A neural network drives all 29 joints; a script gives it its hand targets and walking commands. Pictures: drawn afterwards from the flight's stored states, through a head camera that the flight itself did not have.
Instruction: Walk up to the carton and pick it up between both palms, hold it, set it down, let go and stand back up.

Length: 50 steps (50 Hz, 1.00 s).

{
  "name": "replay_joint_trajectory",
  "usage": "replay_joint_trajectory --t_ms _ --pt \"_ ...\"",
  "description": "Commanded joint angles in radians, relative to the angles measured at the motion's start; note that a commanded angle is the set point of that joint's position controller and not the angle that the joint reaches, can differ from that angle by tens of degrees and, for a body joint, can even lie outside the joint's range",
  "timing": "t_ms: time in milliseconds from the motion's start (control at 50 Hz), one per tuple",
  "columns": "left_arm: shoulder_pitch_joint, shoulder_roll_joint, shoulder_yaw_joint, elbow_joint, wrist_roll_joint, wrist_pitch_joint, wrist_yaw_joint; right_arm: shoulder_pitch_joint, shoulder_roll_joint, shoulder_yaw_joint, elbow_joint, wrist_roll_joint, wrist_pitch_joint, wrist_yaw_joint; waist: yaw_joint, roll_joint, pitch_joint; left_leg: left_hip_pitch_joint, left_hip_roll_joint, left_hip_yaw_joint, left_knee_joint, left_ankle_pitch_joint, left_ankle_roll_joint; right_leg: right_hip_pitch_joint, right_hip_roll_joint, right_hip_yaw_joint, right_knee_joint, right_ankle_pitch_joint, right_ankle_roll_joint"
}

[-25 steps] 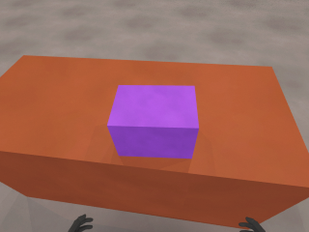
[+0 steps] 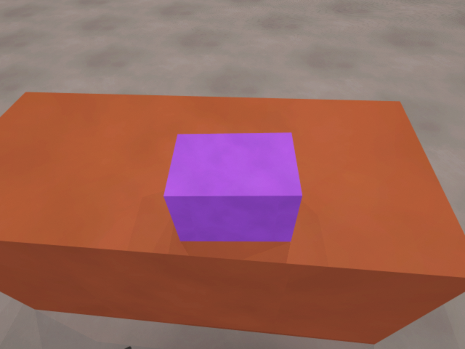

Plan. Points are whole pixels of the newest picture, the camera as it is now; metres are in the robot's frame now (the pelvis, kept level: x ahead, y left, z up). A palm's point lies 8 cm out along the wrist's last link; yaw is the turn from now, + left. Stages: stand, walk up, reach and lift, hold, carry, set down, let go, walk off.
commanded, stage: stand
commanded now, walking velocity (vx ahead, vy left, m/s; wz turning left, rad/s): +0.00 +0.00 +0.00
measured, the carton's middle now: (234, 188) +0.45 +0.01 -0.03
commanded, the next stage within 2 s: none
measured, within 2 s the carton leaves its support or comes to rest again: neither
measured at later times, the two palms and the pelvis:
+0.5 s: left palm out of the picture +0.02 +0.25 -0.13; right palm out of the picture +0.00 -0.23 -0.14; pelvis -0.01 +0.01 +0.00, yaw -1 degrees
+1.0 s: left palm out of the picture -0.01 +0.24 -0.14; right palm out of the picture -0.04 -0.19 -0.14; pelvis -0.01 +0.03 +0.00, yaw -1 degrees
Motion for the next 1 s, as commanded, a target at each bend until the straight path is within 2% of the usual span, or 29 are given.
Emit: replay_joint_trajectory --t_ms 0,40,60,100,160,180,220,240,260,280,340,360,400,440,460,480,500,520,540,580,620,640,660,680,700,720,760,820,980 --pt "0.020 0.091 0.024 -0.035 -0.003 -0.012 0.013 0.013 -0.123 -0.025 -0.034 0.004 -0.012 -0.012 0.003 -0.037 -0.018 0.045 0.143 -0.147 -0.088 0.206 0.010 -0.016 -0.094 0.095 -0.042 0.181 -0.011" --pt "0.042 0.081 0.026 -0.019 -0.005 -0.010 0.017 0.022 -0.131 -0.028 -0.012 0.001 -0.011 -0.015 0.004 -0.011 0.005 0.047 0.140 -0.138 -0.086 0.221 0.013 -0.015 -0.097 0.098 -0.046 0.209 -0.013" --pt "0.031 0.082 0.027 -0.017 -0.002 -0.008 0.017 0.035 -0.111 -0.023 -0.004 0.005 -0.011 -0.015 -0.002 -0.019 0.034 0.032 0.141 -0.145 -0.090 0.224 0.011 -0.022 -0.098 0.102 -0.044 0.211 -0.018" --pt "0.060 0.090 0.028 0.008 -0.005 -0.003 0.022 0.026 -0.111 -0.022 0.009 0.004 -0.009 -0.017 0.003 0.009 0.001 0.068 0.143 -0.132 -0.089 0.235 0.022 -0.028 -0.088 0.081 -0.039 0.192 -0.005" --pt "0.042 0.090 0.026 0.030 -0.002 0.002 0.025 0.046 -0.115 -0.021 0.035 0.004 -0.002 -0.019 -0.004 -0.038 0.062 0.029 0.142 -0.135 -0.099 0.195 0.021 -0.023 -0.100 0.104 -0.058 0.203 -0.014" --pt "0.051 0.106 0.027 0.030 -0.005 0.004 0.026 0.047 -0.123 -0.021 0.037 0.007 -0.001 -0.020 -0.003 -0.007 0.056 0.014 0.133 -0.135 -0.115 0.154 0.022 -0.012 -0.099 0.110 -0.057 0.189 -0.012" --pt "0.054 0.113 0.031 0.050 -0.007 0.002 0.024 0.029 -0.125 -0.020 0.047 0.010 -0.002 -0.021 0.004 -0.026 0.062 0.033 0.129 -0.134 -0.111 0.130 0.019 -0.022 -0.096 0.114 -0.069 0.187 -0.013" --pt "0.053 0.113 0.031 0.064 -0.001 0.002 0.023 0.049 -0.105 -0.016 0.057 0.010 -0.003 -0.018 -0.010 -0.007 0.052 0.059 0.127 -0.127 -0.108 0.146 0.014 -0.027 -0.095 0.113 -0.068 0.194 -0.015" --pt "0.067 0.092 0.025 0.073 -0.006 -0.001 0.027 0.065 -0.111 -0.016 0.065 0.007 -0.001 -0.024 -0.002 -0.020 0.038 0.063 0.130 -0.130 -0.103 0.162 0.016 -0.020 -0.096 0.115 -0.068 0.192 -0.013" --pt "0.053 0.101 0.023 0.082 -0.004 0.001 0.028 0.061 -0.127 -0.022 0.076 0.010 0.001 -0.022 -0.012 -0.031 0.041 0.051 0.131 -0.122 -0.115 0.137 0.020 -0.006 -0.093 0.099 -0.068 0.195 -0.007" --pt "0.069 0.078 0.017 0.105 -0.006 0.002 0.028 0.041 -0.116 -0.017 0.087 0.009 0.001 -0.027 0.003 -0.020 0.069 0.041 0.136 -0.126 -0.119 0.116 0.023 -0.033 -0.091 0.111 -0.080 0.166 -0.010" --pt "0.071 0.086 0.016 0.120 -0.008 0.005 0.032 0.034 -0.099 -0.011 0.093 0.010 0.004 -0.025 -0.001 -0.002 0.085 0.002 0.133 -0.132 -0.141 0.064 0.023 -0.018 -0.093 0.110 -0.085 0.149 -0.007" --pt "0.048 0.094 0.017 0.130 -0.006 0.010 0.029 0.037 -0.093 -0.009 0.105 0.015 0.003 -0.023 -0.002 -0.031 0.080 0.004 0.134 -0.140 -0.155 0.022 0.029 -0.020 -0.091 0.108 -0.081 0.113 -0.005" --pt "0.061 0.083 0.009 0.150 -0.003 0.009 0.030 0.041 -0.110 -0.011 0.118 0.011 0.005 -0.024 0.003 -0.011 0.095 -0.004 0.137 -0.129 -0.157 0.010 0.033 -0.034 -0.089 0.111 -0.090 0.102 -0.006" --pt "0.048 0.082 0.009 0.156 -0.005 0.010 0.032 0.045 -0.085 -0.008 0.116 0.014 0.000 -0.024 -0.010 -0.030 0.083 0.016 0.133 -0.131 -0.148 0.033 0.033 -0.026 -0.090 0.117 -0.091 0.111 -0.003" --pt "0.070 0.102 0.013 0.163 -0.007 0.008 0.032 0.050 -0.098 -0.009 0.131 0.008 0.000 -0.028 0.004 0.002 0.059 0.023 0.142 -0.139 -0.162 0.023 0.037 -0.021 -0.084 0.097 -0.087 0.109 0.005" --pt "0.043 0.093 0.008 0.165 -0.005 0.009 0.033 0.054 -0.091 -0.003 0.136 0.015 -0.002 -0.025 -0.016 -0.013 0.074 0.011 0.143 -0.140 -0.169 0.033 0.034 -0.018 -0.086 0.101 -0.083 0.127 0.000" --pt "0.047 0.098 0.011 0.172 -0.006 0.009 0.034 0.063 -0.087 0.001 0.152 0.012 0.001 -0.028 -0.007 0.005 0.086 0.015 0.137 -0.137 -0.168 0.060 0.033 -0.020 -0.096 0.106 -0.093 0.121 -0.001" --pt "0.052 0.073 0.004 0.188 -0.009 0.009 0.032 0.058 -0.100 -0.004 0.151 0.012 -0.001 -0.028 -0.010 -0.038 0.063 0.038 0.148 -0.143 -0.161 0.102 0.037 0.000 -0.088 0.090 -0.082 0.140 0.000" --pt "0.064 0.060 -0.002 0.209 -0.010 0.009 0.035 0.064 -0.087 0.002 0.162 0.012 -0.001 -0.032 -0.007 -0.060 0.066 0.051 0.140 -0.137 -0.155 0.142 0.037 -0.012 -0.093 0.097 -0.078 0.158 -0.001" --pt "0.057 0.045 -0.011 0.221 -0.011 0.012 0.036 0.065 -0.077 0.004 0.174 0.016 -0.004 -0.029 -0.006 -0.031 0.054 0.044 0.146 -0.138 -0.153 0.155 0.036 -0.004 -0.097 0.100 -0.081 0.155 -0.002" --pt "0.066 0.060 -0.008 0.232 -0.013 0.012 0.037 0.064 -0.076 0.006 0.185 0.018 -0.004 -0.028 -0.003 0.002 0.059 0.049 0.141 -0.130 -0.166 0.115 0.035 -0.020 -0.092 0.092 -0.084 0.130 0.001" --pt "0.059 0.052 -0.010 0.240 -0.012 0.013 0.037 0.076 -0.068 0.010 0.195 0.017 -0.005 -0.027 -0.009 -0.012 0.061 0.038 0.138 -0.138 -0.164 0.114 0.035 0.005 -0.094 0.095 -0.082 0.145 0.004" --pt "0.049 0.064 -0.010 0.246 -0.013 0.010 0.040 0.082 -0.057 0.014 0.199 0.014 -0.006 -0.028 -0.013 -0.013 0.045 0.068 0.139 -0.127 -0.160 0.174 0.034 -0.008 -0.098 0.091 -0.076 0.154 0.003" --pt "0.057 0.063 -0.011 0.251 -0.019 0.012 0.036 0.071 -0.074 0.012 0.200 0.012 -0.007 -0.032 0.000 0.001 0.049 0.078 0.138 -0.129 -0.153 0.193 0.037 -0.023 -0.092 0.095 -0.078 0.143 0.002" --pt "0.068 0.050 -0.011 0.273 -0.027 0.016 0.039 0.097 -0.053 0.010 0.216 0.013 -0.006 -0.034 -0.009 -0.049 0.070 0.061 0.143 -0.134 -0.159 0.145 0.037 -0.033 -0.095 0.090 -0.078 0.132 0.004" --pt "0.065 0.036 -0.019 0.288 -0.024 0.021 0.039 0.108 -0.045 0.015 0.227 0.014 -0.002 -0.035 -0.011 -0.038 0.104 0.016 0.144 -0.149 -0.186 0.061 0.035 -0.027 -0.097 0.093 -0.081 0.113 0.008" --pt "0.065 0.028 -0.022 0.309 -0.020 0.024 0.038 0.097 -0.039 0.016 0.235 0.015 -0.003 -0.037 -0.003 -0.015 0.129 -0.005 0.143 -0.153 -0.204 0.027 0.033 -0.035 -0.097 0.091 -0.080 0.112 0.009" --pt "0.064 0.015 -0.030 0.363 -0.026 0.016 0.043 0.135 -0.021 0.018 0.264 0.017 -0.015 -0.040 -0.009 -0.019 0.070 0.072 0.140 -0.139 -0.162 0.199 0.031 -0.032 -0.101 0.079 -0.068 0.136 0.012"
